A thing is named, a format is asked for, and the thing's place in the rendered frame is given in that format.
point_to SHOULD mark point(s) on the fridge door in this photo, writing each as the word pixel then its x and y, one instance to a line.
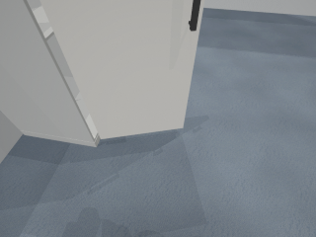
pixel 132 60

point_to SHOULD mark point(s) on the handle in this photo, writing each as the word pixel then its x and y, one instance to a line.
pixel 194 16

